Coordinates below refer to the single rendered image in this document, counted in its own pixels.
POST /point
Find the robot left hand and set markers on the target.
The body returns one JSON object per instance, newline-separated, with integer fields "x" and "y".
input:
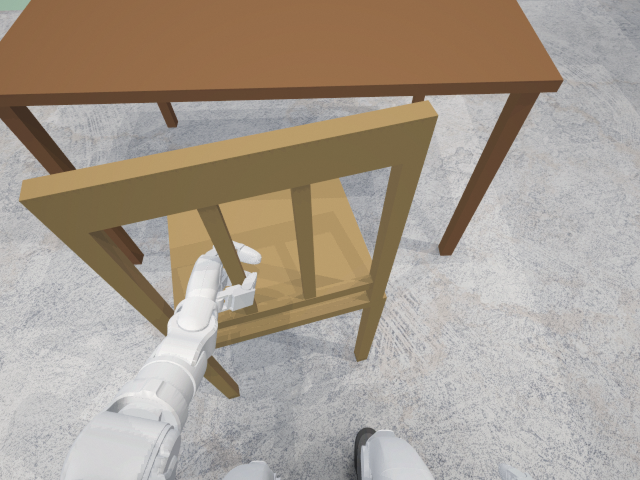
{"x": 208, "y": 277}

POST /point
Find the robot shin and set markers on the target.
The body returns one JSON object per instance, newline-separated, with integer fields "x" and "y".
{"x": 259, "y": 462}
{"x": 381, "y": 433}

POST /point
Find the table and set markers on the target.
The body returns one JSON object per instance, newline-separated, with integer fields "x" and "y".
{"x": 77, "y": 52}

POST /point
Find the robot left upper arm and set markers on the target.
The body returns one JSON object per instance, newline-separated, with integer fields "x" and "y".
{"x": 123, "y": 447}

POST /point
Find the chair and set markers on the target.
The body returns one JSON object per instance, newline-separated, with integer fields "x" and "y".
{"x": 277, "y": 192}

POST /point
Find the robot left forearm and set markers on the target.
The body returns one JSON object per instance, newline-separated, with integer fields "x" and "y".
{"x": 169, "y": 379}

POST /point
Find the left robot shin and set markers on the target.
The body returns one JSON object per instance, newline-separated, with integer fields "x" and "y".
{"x": 259, "y": 462}

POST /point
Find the right robot shin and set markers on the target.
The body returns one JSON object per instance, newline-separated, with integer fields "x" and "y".
{"x": 381, "y": 433}

